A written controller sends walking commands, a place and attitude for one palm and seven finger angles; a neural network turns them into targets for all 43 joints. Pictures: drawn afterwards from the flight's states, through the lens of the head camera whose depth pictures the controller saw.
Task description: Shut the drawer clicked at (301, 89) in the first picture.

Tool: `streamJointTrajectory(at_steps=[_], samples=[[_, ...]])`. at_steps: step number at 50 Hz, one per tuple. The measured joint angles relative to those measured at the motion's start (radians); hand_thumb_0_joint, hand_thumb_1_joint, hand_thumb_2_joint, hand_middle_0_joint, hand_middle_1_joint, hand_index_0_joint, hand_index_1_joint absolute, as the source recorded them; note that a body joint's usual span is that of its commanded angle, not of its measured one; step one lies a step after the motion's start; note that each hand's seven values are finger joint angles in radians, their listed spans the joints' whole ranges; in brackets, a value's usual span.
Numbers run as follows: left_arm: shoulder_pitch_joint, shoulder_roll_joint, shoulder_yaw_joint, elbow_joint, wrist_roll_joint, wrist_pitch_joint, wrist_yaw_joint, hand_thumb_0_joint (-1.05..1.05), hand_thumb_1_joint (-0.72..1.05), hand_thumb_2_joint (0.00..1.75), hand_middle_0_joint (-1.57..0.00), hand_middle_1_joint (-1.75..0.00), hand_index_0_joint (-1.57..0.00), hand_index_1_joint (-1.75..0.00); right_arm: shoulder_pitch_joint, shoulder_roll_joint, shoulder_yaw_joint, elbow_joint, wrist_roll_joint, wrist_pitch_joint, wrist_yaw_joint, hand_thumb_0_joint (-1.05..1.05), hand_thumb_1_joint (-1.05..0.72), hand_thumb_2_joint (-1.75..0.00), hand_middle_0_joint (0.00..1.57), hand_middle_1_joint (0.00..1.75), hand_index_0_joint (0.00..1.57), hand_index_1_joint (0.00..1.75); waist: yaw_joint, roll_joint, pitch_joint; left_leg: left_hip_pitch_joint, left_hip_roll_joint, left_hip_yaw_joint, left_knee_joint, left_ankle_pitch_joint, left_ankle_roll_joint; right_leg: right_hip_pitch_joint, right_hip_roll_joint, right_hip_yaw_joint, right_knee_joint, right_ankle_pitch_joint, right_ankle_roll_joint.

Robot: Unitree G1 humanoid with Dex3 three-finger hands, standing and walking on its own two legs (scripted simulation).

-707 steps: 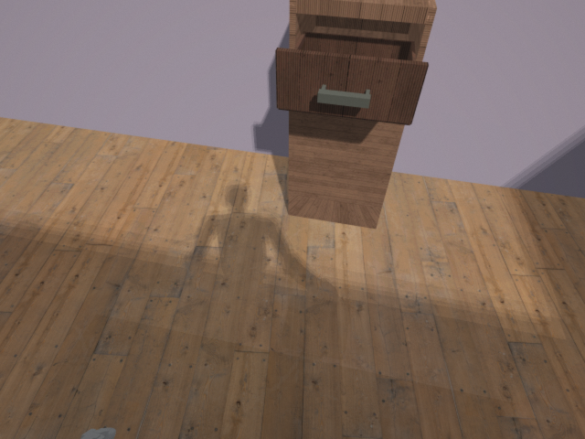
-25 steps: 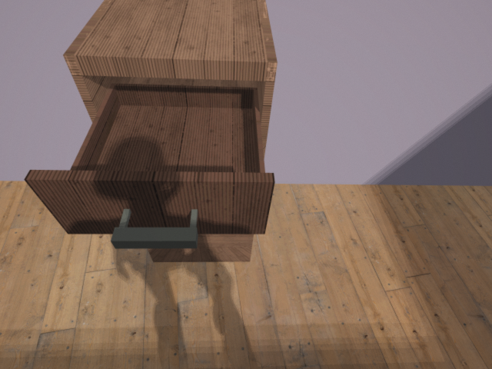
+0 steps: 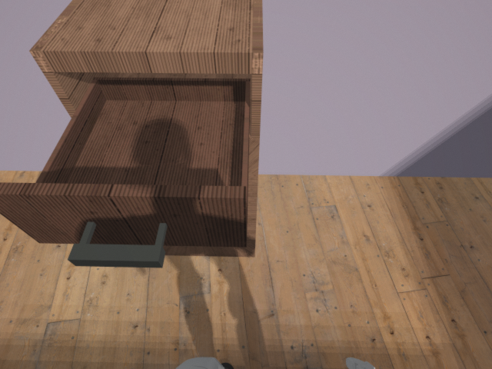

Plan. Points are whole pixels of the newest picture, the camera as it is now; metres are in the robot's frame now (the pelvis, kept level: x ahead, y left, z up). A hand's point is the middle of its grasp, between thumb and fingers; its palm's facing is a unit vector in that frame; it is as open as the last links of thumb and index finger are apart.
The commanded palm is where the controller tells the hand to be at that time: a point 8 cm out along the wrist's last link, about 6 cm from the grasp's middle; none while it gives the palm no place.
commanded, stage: come to a stop and stand still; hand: left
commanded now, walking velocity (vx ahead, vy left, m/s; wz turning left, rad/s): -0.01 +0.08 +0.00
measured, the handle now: (122, 242) +0.27 +0.22 +0.05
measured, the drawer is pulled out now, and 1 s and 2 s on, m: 0.28 0.28 0.28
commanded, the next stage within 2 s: look again from close up in 1.14 s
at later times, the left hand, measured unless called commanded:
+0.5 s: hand out of the picture -0.02 +0.18 -0.16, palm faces +0.03 -0.98 -0.19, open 7.3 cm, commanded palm none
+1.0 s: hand out of the picture -0.09 +0.16 -0.16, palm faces +0.05 -0.99 -0.11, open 7.4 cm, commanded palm none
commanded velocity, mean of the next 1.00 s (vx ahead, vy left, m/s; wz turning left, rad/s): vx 0.00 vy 0.00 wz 0.00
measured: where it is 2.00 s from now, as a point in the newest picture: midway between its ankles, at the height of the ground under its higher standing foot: outside the picture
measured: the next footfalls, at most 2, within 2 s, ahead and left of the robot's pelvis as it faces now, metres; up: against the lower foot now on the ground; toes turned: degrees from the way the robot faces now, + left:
left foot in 0.28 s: +0.01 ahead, +0.12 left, +0.00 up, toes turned +3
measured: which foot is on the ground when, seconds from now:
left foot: down 0.00-0.04, up 0.06-0.26, down 0.28-1.00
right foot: down 0.00-1.00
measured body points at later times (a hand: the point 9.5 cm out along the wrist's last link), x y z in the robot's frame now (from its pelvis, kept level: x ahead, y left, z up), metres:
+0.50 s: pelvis -0.04 +0.00 +0.02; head -0.04 +0.02 +0.47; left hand -0.02 +0.23 -0.15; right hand -0.02 -0.22 -0.14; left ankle -0.03 +0.12 -0.73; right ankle -0.04 -0.10 -0.73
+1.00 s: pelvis -0.04 +0.02 +0.02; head -0.03 +0.03 +0.47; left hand -0.09 +0.21 -0.15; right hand -0.08 -0.17 -0.15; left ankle -0.03 +0.12 -0.73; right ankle -0.04 -0.10 -0.73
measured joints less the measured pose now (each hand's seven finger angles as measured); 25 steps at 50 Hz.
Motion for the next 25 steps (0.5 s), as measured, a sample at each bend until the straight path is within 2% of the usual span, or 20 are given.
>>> streamJointTrajectory(at_steps=[3,7,10,12,14,18,25], samples=[[0.013,0.008,0.002,-0.017,0.007,-0.009,0.001,0.00,0.91,0.89,-0.20,-0.30,-0.20,-0.30,0.008,-0.015,-0.016,0.002,0.001,0.022,0.014,0.00,-0.91,-0.90,0.20,0.30,0.20,0.30,-0.007,0.040,-0.018,-0.018,0.017,-0.036,0.026,-0.030,-0.030,0.008,0.024,-0.024,-0.034,0.015,-0.029],[0.033,0.023,0.003,-0.017,0.012,-0.017,0.000,0.00,0.91,0.89,-0.20,-0.30,-0.20,-0.30,0.042,-0.026,-0.031,0.023,-0.002,0.044,0.022,0.01,-0.91,-0.90,0.20,0.30,0.20,0.30,-0.013,0.025,-0.059,-0.038,0.006,-0.092,0.214,-0.206,-0.070,0.014,0.018,-0.030,-0.070,0.036,-0.045],[0.040,0.025,0.000,-0.016,0.013,-0.026,-0.005,0.00,0.91,0.89,-0.20,-0.29,-0.20,-0.30,0.062,-0.037,-0.034,0.039,0.003,0.042,0.022,0.01,-0.91,-0.90,0.20,0.30,0.20,0.30,-0.015,0.005,-0.075,0.004,0.013,-0.102,0.207,-0.249,-0.083,0.014,0.015,-0.024,-0.094,0.057,-0.044],[0.040,0.026,-0.003,-0.014,0.010,-0.032,-0.006,0.00,0.90,0.89,-0.20,-0.30,-0.20,-0.30,0.073,-0.043,-0.031,0.046,0.007,0.033,0.020,0.01,-0.91,-0.90,0.20,0.30,0.20,0.30,-0.016,-0.008,-0.081,0.061,0.019,-0.100,0.089,-0.198,-0.087,0.006,0.014,-0.018,-0.092,0.063,-0.040],[0.038,0.022,-0.006,-0.009,0.003,-0.034,-0.007,0.00,0.90,0.89,-0.20,-0.30,-0.20,-0.30,0.085,-0.050,-0.028,0.053,0.008,0.015,0.015,0.01,-0.91,-0.90,0.20,0.30,0.20,0.30,-0.024,-0.007,-0.084,0.124,0.035,-0.103,-0.051,-0.064,-0.079,-0.008,0.025,-0.020,-0.070,0.058,-0.034],[0.015,0.034,-0.003,0.020,-0.002,-0.023,-0.004,0.01,0.92,0.89,-0.20,-0.30,-0.20,-0.30,0.104,-0.033,-0.012,0.087,0.002,0.000,0.009,0.01,-0.91,-0.90,0.19,0.30,0.20,0.30,-0.020,-0.038,-0.082,0.147,0.035,-0.086,-0.074,-0.059,-0.071,0.012,0.025,-0.003,-0.099,0.085,-0.024],[0.007,0.034,-0.010,0.053,-0.002,-0.027,-0.016,0.01,0.93,0.89,-0.20,-0.30,-0.20,-0.30,0.168,-0.019,0.009,0.128,-0.003,-0.006,0.006,0.01,-0.93,-0.90,0.20,0.30,0.20,0.30,-0.029,-0.022,-0.107,0.147,0.039,-0.090,-0.122,-0.017,-0.061,0.036,0.032,-0.009,-0.198,0.159,-0.015]])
